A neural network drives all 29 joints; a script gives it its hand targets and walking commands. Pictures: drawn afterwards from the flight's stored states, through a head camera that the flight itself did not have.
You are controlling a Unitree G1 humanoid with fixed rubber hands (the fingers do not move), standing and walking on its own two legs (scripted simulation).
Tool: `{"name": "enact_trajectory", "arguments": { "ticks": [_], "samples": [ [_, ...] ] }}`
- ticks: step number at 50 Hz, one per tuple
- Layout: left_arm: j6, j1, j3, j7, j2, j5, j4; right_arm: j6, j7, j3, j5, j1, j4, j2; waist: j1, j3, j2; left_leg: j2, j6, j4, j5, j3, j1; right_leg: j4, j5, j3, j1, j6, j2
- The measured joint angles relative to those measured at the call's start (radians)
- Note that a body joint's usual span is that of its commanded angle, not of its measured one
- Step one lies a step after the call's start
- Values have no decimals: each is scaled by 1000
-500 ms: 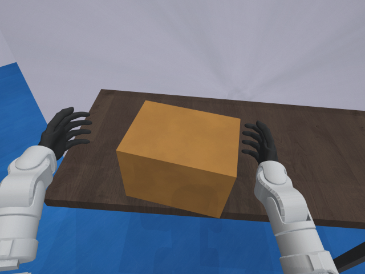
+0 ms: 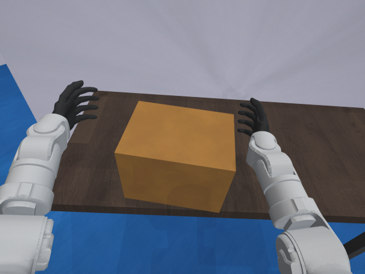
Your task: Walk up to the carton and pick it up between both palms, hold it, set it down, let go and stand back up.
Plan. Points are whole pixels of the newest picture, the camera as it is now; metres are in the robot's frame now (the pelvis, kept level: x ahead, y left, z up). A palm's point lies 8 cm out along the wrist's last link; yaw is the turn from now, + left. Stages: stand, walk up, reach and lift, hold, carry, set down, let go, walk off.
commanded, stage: reach and lift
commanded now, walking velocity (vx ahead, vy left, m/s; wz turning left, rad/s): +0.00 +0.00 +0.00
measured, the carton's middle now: (178, 156) +0.41 +0.01 +0.03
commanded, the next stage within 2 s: none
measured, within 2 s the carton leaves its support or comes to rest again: neither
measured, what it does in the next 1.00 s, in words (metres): stands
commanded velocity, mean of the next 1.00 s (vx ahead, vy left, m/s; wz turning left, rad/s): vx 0.00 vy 0.00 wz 0.00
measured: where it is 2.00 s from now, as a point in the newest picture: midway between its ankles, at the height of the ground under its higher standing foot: outside the picture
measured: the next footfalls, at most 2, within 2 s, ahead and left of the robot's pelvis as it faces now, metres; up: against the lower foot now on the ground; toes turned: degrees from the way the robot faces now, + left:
none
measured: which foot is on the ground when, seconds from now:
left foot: down 0.00-1.00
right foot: down 0.00-1.00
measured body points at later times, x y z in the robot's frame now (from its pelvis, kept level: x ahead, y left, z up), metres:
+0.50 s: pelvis +0.01 +0.00 +0.00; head +0.02 +0.03 +0.45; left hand +0.47 +0.23 +0.15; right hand +0.43 -0.17 +0.14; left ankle +0.02 +0.10 -0.74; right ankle +0.00 -0.13 -0.74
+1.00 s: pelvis +0.02 +0.01 +0.00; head +0.08 +0.04 +0.44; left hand +0.49 +0.20 +0.08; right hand +0.44 -0.18 +0.06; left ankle +0.02 +0.10 -0.74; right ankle +0.00 -0.13 -0.74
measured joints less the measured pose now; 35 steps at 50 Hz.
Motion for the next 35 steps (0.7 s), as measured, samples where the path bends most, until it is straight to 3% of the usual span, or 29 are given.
{"name": "enact_trajectory", "arguments": {
  "ticks": [11, 22, 35],
  "samples": [
    [-121, -156, -82, 18, -15, -33, 291, -79, 6, 0, 0, -175, 261, -5, -25, -49, 6, 0, 1, 0, 1, 0, -37, -2, 2, 0, -36, 1, 0],
    [-209, -211, -125, 23, -39, -49, 451, -164, 9, 0, 0, -243, 427, -12, -34, -86, 11, 0, 1, 0, 2, 0, -80, -2, 3, 0, -79, 1, 0],
    [-351, -208, -130, 36, -122, -50, 546, -336, 15, 0, 0, -167, 510, -12, -34, -141, 26, 0, 3, 14, 5, 0, -205, -2, 13, 0, -197, 8, 0]
  ]
}}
